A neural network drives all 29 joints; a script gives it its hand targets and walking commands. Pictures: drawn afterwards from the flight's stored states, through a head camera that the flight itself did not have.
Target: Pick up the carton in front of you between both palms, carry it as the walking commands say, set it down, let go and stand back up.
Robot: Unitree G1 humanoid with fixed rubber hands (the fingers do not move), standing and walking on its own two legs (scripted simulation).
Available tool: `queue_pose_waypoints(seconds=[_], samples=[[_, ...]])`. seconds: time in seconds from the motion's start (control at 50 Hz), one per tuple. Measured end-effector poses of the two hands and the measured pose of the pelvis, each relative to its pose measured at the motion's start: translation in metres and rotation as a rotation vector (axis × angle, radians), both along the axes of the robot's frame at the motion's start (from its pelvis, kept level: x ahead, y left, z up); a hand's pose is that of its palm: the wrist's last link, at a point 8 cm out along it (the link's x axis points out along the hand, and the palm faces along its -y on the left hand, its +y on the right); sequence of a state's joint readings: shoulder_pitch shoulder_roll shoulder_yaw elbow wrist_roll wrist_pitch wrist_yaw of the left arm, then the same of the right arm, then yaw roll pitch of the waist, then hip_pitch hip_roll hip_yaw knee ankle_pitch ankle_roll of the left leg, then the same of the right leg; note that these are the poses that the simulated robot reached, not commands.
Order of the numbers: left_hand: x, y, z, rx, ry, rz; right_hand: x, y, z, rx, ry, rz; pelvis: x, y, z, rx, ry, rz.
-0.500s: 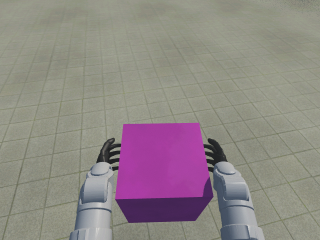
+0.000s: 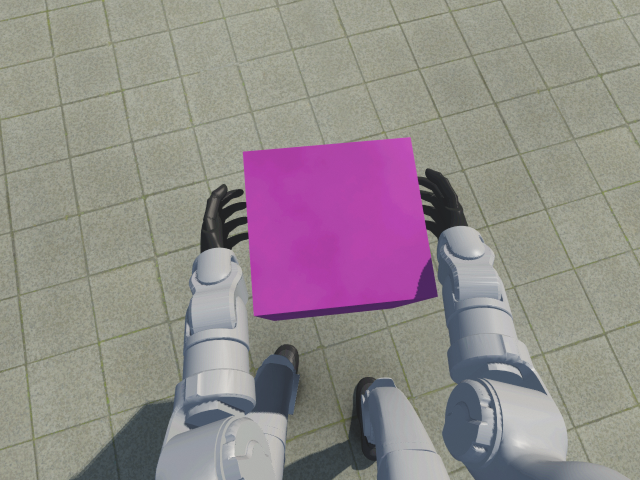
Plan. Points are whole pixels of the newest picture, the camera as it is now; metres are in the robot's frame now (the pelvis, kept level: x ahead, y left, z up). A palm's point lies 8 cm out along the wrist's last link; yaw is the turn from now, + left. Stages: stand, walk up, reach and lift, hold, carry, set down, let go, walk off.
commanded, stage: set down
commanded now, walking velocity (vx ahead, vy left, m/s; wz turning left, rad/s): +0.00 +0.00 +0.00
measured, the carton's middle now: (331, 244) +0.39 +0.03 -0.15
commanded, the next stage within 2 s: none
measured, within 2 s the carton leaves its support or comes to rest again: neither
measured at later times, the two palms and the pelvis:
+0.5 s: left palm (226, 249) +0.38 +0.20 -0.21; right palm (401, 214) +0.47 -0.09 -0.21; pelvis -0.01 -0.03 -0.13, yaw -1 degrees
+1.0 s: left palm (227, 258) +0.40 +0.23 -0.36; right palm (367, 220) +0.51 -0.05 -0.36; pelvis -0.04 -0.03 -0.24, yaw -2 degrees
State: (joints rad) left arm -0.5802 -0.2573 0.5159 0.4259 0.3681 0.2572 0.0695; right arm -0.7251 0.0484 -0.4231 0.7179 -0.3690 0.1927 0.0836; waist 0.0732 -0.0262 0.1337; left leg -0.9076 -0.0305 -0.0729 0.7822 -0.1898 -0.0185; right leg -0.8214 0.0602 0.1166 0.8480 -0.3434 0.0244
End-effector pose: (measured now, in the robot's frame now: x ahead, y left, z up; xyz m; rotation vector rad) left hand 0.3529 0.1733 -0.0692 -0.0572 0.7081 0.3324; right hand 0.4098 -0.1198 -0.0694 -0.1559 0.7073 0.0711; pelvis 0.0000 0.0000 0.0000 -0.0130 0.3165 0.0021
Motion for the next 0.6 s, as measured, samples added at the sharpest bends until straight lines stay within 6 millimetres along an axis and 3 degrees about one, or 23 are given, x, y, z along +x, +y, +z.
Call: queue_pose_waypoints(seconds=[0.1, 0.36, 0.6], samples=[[0.006, 0.003, -0.041, -0.012, -0.038, 0.044, 0.014, 0.004, -0.043, 0.026, -0.029, 0.017, -0.005, 0.001, -0.029, -0.002, 0.155, -0.006], [0.025, 0.016, -0.098, -0.025, -0.041, 0.119, 0.053, 0.023, -0.096, 0.066, -0.013, 0.047, -0.006, -0.016, -0.094, 0.007, 0.366, -0.01], [0.034, 0.031, -0.169, 0.006, -0.01, 0.134, 0.069, 0.039, -0.174, 0.058, 0.012, 0.086, -0.015, -0.031, -0.15, 0.013, 0.478, -0.02]])
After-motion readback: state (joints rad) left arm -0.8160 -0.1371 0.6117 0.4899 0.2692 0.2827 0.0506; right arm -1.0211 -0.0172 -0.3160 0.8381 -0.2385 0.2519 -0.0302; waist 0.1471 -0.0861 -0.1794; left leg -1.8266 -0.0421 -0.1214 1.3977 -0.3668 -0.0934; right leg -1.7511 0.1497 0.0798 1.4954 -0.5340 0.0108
